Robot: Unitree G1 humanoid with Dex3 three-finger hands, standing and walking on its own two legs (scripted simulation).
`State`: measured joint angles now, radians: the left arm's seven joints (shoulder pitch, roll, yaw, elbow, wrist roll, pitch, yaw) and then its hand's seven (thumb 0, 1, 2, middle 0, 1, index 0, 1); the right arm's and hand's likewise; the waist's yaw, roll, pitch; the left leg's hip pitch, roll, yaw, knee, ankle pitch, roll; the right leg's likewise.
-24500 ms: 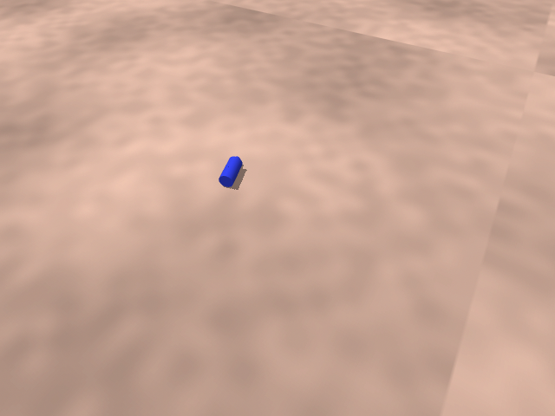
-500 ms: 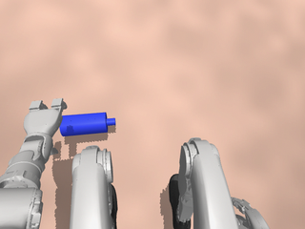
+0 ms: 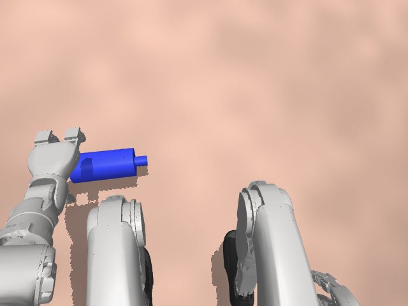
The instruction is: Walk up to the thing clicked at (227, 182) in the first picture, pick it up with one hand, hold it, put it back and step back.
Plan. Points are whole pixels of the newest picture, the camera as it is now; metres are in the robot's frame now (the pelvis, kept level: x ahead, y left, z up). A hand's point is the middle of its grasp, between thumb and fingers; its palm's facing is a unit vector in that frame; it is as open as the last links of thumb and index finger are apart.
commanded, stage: rise first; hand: left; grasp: from above
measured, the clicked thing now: (111, 164) +0.44 +0.20 -0.31
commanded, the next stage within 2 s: approach in 1.94 s
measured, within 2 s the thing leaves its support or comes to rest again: neither
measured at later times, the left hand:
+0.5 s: hand (72, 172) +0.40 +0.26 -0.20, palm faces -0.45 -0.06 -0.89, open 14.1 cm
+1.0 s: hand (74, 170) +0.40 +0.25 -0.18, palm faces -0.45 -0.06 -0.89, open 14.2 cm
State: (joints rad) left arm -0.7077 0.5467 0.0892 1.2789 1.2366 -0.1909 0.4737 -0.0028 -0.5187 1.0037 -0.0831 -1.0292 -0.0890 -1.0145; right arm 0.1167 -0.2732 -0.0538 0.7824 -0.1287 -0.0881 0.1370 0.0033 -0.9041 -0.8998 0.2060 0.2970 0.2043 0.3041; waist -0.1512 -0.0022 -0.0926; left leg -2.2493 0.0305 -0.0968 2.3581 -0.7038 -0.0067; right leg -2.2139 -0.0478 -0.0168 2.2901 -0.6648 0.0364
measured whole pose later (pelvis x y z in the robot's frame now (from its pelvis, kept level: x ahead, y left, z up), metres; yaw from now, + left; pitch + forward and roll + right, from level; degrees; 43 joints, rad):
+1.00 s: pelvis +0.00 +0.00 -0.01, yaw +0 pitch +34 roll -5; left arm -0.76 0.53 0.07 1.36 1.24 -0.17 0.50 0.00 -0.56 1.05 -0.10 -1.00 -0.08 -1.02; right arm 0.13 -0.28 -0.04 0.80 -0.14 -0.11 0.17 0.00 -0.91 -0.90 0.21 0.30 0.20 0.30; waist -0.17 0.01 -0.10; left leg -2.27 0.03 -0.10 2.38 -0.70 -0.01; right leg -2.23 -0.05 -0.02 2.30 -0.66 0.04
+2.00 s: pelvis +0.00 +0.00 -0.01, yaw +0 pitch +33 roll -5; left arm -0.76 0.54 0.10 1.39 1.26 -0.19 0.53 0.00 -0.51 1.01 -0.17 -0.90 -0.14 -0.93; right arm 0.13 -0.28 -0.05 0.83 -0.17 -0.13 0.21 0.00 -0.90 -0.90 0.21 0.30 0.20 0.30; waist -0.18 0.01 -0.10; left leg -2.28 0.02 -0.11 2.40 -0.70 -0.01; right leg -2.24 -0.04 -0.02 2.32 -0.66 0.04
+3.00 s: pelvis +0.00 +0.00 -0.02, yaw -1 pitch +33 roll -6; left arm -0.90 0.50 0.08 1.53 1.31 -0.18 0.61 0.00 -0.59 1.14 -0.10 -1.01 -0.06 -1.04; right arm 0.11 -0.28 -0.03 0.83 -0.20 -0.15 0.24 0.00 -0.90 -0.90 0.20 0.30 0.20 0.30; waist -0.22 0.01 -0.10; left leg -2.28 0.02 -0.12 2.41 -0.70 -0.02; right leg -2.25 -0.04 -0.03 2.33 -0.66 0.03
